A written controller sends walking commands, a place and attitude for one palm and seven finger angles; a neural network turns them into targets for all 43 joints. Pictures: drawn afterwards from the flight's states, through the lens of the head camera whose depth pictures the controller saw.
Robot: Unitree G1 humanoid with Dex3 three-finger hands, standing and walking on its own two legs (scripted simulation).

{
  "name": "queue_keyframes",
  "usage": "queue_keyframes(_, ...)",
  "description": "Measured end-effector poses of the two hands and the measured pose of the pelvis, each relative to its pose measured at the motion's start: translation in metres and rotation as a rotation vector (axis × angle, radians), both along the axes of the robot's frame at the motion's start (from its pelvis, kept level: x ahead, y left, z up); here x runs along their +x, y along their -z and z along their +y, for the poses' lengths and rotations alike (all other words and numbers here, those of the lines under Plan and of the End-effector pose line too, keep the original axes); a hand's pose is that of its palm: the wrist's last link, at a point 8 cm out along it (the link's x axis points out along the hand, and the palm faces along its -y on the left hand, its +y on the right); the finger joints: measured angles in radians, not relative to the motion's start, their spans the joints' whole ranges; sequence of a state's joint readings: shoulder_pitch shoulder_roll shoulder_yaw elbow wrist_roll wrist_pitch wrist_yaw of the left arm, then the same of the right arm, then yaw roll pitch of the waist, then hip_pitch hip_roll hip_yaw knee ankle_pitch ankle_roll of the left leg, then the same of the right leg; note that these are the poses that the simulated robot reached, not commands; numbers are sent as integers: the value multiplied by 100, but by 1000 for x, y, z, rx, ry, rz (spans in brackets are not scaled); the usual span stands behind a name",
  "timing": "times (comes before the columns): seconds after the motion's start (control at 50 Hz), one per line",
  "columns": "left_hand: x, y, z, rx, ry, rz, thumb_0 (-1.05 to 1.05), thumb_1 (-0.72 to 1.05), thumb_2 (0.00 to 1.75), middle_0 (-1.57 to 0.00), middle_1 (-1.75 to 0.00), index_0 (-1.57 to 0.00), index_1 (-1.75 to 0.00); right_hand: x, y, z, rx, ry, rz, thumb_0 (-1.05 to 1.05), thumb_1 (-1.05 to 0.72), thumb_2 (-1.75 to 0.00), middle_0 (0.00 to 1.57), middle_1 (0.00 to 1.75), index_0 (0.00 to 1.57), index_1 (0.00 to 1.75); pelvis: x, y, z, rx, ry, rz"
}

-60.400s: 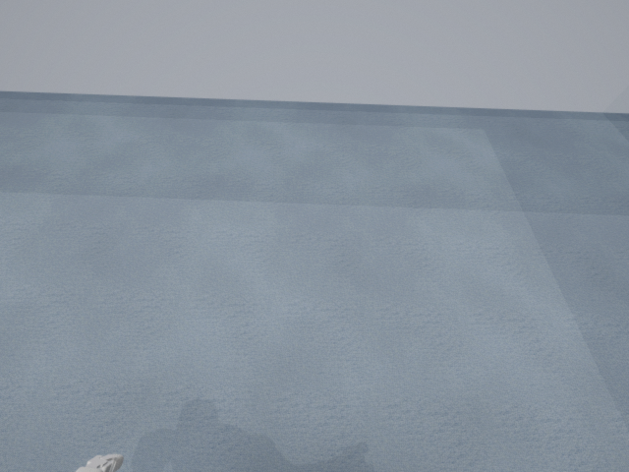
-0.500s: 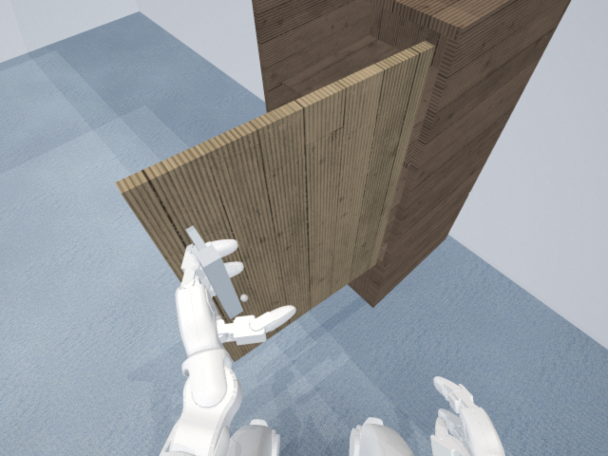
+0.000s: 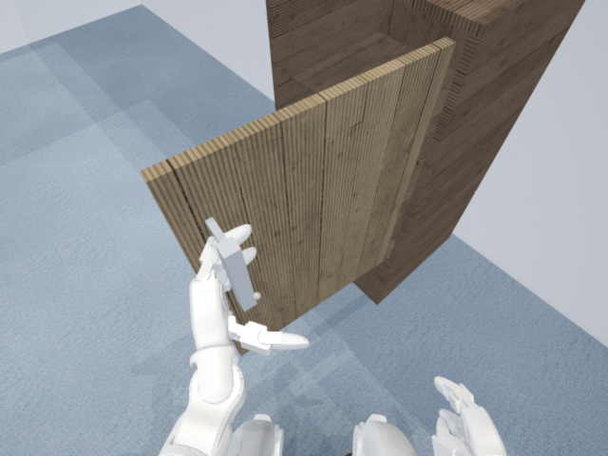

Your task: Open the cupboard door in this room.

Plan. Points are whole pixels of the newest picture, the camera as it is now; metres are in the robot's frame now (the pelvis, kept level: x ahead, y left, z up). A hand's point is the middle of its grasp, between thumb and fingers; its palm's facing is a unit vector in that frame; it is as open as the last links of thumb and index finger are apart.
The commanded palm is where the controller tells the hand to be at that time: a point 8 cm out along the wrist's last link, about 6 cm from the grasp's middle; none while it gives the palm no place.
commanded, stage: slide the hand sideways off the handle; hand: left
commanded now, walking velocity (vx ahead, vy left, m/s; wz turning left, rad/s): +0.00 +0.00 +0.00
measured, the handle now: (231, 266) +0.35 +0.12 +0.03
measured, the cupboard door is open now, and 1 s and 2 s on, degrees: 83 84 84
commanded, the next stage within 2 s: draw the hand back to the body in 1.14 s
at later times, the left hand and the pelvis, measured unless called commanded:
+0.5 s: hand (232, 335) +0.26 +0.11 +0.03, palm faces -0.14 -0.99 -0.02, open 16.1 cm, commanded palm +0.24 +0.17 +0.03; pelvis +0.01 +0.02 -0.01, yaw -2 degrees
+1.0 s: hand (183, 370) +0.22 +0.16 +0.03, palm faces -0.09 -1.00 -0.04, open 16.3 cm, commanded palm +0.19 +0.22 +0.03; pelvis +0.01 +0.01 -0.02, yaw -1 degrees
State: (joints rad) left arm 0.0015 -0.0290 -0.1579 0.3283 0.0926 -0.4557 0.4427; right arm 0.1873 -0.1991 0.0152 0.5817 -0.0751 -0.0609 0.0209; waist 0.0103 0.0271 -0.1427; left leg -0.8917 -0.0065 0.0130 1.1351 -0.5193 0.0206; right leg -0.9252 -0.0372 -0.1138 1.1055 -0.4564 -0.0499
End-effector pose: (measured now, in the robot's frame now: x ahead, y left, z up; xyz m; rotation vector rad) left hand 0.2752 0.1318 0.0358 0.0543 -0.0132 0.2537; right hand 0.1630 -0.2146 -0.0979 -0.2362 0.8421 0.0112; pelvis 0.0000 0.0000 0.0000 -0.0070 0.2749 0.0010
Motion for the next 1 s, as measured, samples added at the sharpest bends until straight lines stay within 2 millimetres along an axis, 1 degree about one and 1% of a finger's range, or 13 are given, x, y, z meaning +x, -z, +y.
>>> queue_keyframes(0.06,0,0,12,74,199,-6,-1,-49,30,-40,-54,-32,-59,-1,1,2,-4,-1,-9,1,-90,-90,20,30,20,30,-2,3,2,-5,-8,-3)
queue_keyframes(0.1,2,0,19,85,332,13,-1,-49,30,-35,-48,-26,-52,-2,0,2,-4,9,-18,2,-90,-90,20,30,20,30,-4,3,4,-11,-13,-11)
queue_keyframes(0.14,4,0,21,44,418,46,-1,-50,30,-30,-43,-22,-46,-3,-2,3,-1,23,-30,2,-90,-90,20,30,20,30,-5,3,8,-17,-14,-18)
queue_keyframes(0.18,5,1,20,-15,449,64,-1,-50,30,-26,-40,-21,-42,-4,-6,4,0,38,-45,2,-90,-90,20,30,20,30,-4,1,11,-17,-8,-17)
queue_keyframes(0.24,3,1,19,-61,440,70,-1,-50,30,-21,-36,-23,-40,-4,-12,5,-3,49,-69,2,-90,-90,20,30,20,30,-2,0,16,-15,2,-11)
queue_keyframes(0.36,-9,3,15,-72,421,54,-1,-50,30,-20,-36,-22,-36,0,-20,8,-6,57,-99,2,-90,-90,20,30,20,30,3,4,22,-13,23,-1)
queue_keyframes(0.6,-43,2,46,-36,369,75,-1,-50,30,-18,-32,-20,-32,19,-15,20,1,37,-110,2,-90,-90,20,30,20,30,12,11,25,-26,16,12)
queue_keyframes(0.72,-56,-1,56,-37,350,74,-1,-50,30,-17,-31,-18,-32,29,-13,23,6,23,-137,2,-90,-90,20,30,20,30,13,15,23,-29,9,24)
queue_keyframes(0.86,-67,0,67,-26,349,94,-1,-50,30,-15,-30,-16,-31,35,-12,18,-2,23,-162,2,-90,-90,20,30,20,30,13,20,19,-31,5,30)
queue_keyframes(1.0,-76,0,80,-20,340,103,-1,-50,30,-15,-30,-15,-30,34,-12,7,-20,43,-176,2,-90,-90,20,30,20,30,12,23,13,-33,4,29)
